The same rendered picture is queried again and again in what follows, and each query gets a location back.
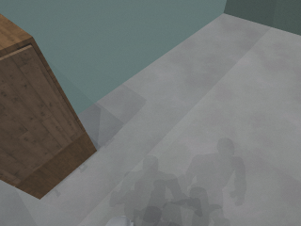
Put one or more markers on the cupboard door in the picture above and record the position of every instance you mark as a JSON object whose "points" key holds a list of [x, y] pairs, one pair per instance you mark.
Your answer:
{"points": [[35, 121]]}

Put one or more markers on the robot left thigh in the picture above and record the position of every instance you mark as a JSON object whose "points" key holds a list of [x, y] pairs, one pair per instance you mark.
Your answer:
{"points": [[119, 221]]}

